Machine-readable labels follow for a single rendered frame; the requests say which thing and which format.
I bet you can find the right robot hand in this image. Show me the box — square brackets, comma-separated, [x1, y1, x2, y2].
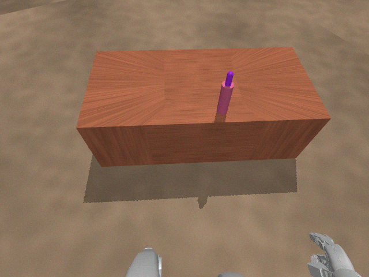
[307, 233, 355, 277]

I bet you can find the bottle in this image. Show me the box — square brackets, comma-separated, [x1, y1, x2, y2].
[217, 71, 234, 115]

